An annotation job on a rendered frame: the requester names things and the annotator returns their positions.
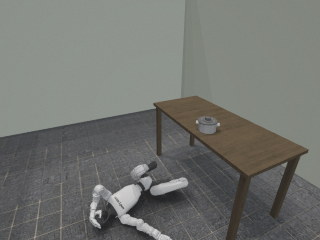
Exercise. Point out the robot right upper arm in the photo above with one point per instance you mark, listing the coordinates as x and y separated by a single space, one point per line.
126 219

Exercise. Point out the left robot hand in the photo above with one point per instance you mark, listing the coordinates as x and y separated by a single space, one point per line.
92 218

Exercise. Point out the left robot foot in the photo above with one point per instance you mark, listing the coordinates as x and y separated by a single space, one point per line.
152 166

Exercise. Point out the robot left forearm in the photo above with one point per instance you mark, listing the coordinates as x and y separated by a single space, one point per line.
95 201

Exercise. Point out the robot left upper arm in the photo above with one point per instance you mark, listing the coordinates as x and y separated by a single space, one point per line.
101 190

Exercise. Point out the robot right shin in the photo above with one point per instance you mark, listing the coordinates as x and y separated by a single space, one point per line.
175 180

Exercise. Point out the pot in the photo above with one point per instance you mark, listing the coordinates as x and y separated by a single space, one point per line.
207 129

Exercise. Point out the table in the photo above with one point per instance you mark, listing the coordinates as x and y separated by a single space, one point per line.
247 147

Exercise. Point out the robot right forearm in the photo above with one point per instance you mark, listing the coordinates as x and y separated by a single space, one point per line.
150 230

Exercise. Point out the lid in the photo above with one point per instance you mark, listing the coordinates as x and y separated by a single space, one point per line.
210 122

